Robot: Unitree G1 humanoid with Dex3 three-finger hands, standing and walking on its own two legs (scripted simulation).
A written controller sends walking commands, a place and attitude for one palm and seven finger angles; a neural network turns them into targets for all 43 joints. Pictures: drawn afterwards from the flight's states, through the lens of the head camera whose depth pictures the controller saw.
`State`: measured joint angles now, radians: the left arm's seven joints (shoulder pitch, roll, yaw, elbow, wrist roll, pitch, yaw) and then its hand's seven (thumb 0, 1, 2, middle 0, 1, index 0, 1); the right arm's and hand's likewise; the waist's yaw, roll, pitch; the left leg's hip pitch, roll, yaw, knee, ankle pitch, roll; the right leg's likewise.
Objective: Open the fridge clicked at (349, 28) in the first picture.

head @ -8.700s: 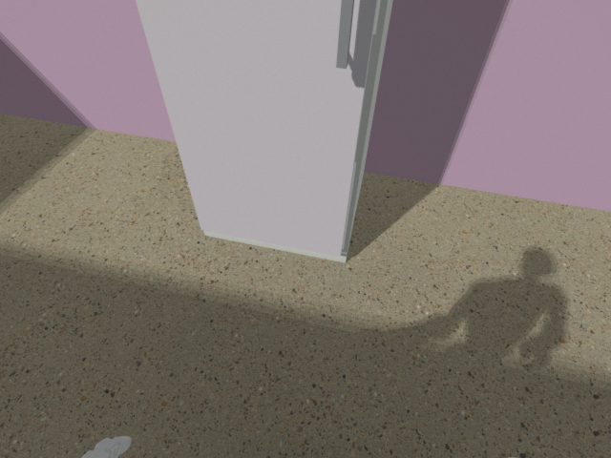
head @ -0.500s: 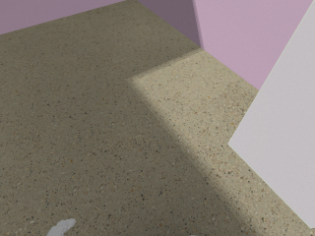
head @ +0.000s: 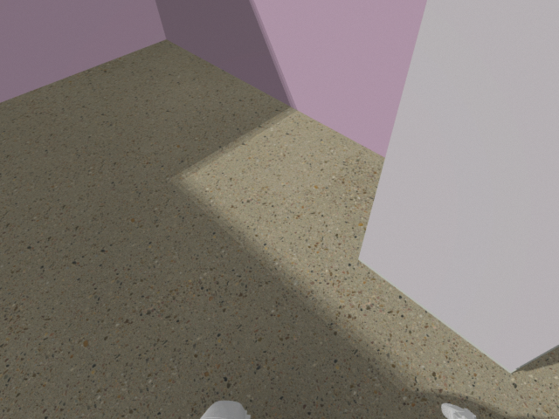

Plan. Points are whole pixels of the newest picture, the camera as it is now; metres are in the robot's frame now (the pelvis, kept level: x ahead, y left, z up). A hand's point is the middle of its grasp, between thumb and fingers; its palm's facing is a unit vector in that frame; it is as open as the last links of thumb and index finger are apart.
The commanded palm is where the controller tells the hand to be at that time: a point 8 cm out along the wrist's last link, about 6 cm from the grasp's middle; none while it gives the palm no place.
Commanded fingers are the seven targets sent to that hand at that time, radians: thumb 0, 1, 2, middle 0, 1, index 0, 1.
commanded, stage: turn to face it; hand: right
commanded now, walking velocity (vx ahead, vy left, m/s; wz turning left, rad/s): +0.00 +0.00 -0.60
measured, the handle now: out of the picture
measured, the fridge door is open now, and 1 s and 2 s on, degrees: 0 0 0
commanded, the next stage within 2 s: take the last steps up to it in 1.14 s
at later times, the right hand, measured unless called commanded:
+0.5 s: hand out of the picture +0.02 -0.14 -0.14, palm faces +0.31 +0.91 -0.29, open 7.4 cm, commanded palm none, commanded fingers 0.00 -0.90 -0.90 0.20 0.30 0.20 0.30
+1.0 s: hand out of the picture -0.16 -0.20 -0.18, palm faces +0.59 +0.77 -0.24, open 7.4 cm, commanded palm none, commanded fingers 0.00 -0.90 -0.90 0.20 0.30 0.20 0.30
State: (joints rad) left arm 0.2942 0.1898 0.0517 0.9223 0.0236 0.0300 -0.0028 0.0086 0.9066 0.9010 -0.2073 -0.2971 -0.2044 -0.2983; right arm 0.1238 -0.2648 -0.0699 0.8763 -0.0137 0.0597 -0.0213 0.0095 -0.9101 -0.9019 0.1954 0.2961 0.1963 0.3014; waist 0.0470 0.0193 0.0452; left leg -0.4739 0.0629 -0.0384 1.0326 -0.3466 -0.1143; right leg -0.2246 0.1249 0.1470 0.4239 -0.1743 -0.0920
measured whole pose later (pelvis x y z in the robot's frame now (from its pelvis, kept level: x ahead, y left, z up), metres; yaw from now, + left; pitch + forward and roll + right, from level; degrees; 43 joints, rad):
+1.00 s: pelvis -0.08 +0.01 +0.00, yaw -33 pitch -2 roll +3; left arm 0.14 0.20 0.02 0.90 0.01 0.01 0.00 0.01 0.91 0.90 -0.20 -0.30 -0.20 -0.30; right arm 0.24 -0.28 -0.06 0.95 -0.02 0.06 -0.02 0.01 -0.91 -0.90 0.19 0.30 0.19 0.30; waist -0.04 0.03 0.08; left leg -0.48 0.11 0.02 1.15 -0.36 -0.10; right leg -0.17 0.03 0.00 0.44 -0.23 -0.08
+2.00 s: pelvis -0.01 -0.06 -0.02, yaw -42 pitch +0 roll +0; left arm 0.10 0.15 0.05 1.00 0.03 -0.06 -0.01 0.01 0.91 0.90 -0.20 -0.30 -0.20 -0.30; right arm 0.57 -0.06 -0.02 1.20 -0.02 -0.04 -0.02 0.01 -0.91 -0.90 0.20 0.30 0.20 0.30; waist -0.08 0.02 0.05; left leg -0.09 0.10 0.07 0.66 -0.48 -0.03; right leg -0.36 -0.03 -0.13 0.61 -0.24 -0.04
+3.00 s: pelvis +0.06 -0.11 -0.02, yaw -39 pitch -2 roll -1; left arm 0.26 0.20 0.07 1.00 0.02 0.03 -0.01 0.00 0.92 0.90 -0.20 -0.30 -0.20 -0.30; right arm 0.17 -0.20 -0.07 0.99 -0.04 0.05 -0.03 0.00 -0.91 -0.90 0.20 0.30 0.20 0.30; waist -0.02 0.02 -0.01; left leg -0.42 0.08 0.12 0.42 0.00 0.02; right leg -0.18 0.00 -0.08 0.65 -0.48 0.00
